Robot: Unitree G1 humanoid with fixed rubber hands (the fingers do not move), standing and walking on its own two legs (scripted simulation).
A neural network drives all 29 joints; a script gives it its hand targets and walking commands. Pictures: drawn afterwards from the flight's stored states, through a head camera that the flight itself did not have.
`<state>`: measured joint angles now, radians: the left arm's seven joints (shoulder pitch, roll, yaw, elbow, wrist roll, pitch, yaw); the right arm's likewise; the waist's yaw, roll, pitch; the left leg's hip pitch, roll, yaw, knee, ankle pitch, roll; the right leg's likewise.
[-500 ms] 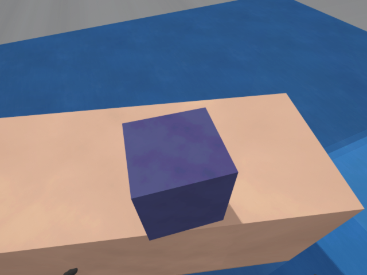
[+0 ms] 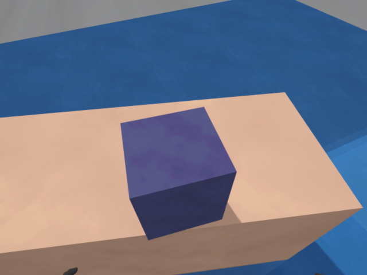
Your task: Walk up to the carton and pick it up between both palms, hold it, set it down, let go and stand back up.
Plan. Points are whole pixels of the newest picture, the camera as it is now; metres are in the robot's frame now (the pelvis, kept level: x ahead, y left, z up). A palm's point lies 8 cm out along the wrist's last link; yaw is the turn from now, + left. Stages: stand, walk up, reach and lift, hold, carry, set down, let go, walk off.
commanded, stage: stand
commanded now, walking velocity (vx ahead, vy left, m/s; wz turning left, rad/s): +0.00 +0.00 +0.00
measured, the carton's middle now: (175, 175) +0.36 +0.05 -0.02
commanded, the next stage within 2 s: walk up in 0.20 s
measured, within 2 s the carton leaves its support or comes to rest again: neither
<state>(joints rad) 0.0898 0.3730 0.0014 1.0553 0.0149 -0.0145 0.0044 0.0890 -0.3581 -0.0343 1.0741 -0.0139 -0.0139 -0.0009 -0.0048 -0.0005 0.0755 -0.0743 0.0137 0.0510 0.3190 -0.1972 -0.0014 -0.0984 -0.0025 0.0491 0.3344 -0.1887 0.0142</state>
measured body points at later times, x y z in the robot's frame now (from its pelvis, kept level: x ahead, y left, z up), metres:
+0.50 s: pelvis -0.01 +0.00 +0.00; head +0.02 +0.00 +0.45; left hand +0.10 +0.32 -0.12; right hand +0.09 -0.31 -0.13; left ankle -0.01 +0.12 -0.75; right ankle +0.00 -0.13 -0.75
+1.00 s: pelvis -0.07 +0.00 -0.03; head -0.02 -0.01 +0.41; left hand +0.03 +0.33 -0.13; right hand +0.07 -0.33 -0.15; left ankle -0.09 +0.12 -0.71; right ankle +0.00 -0.13 -0.75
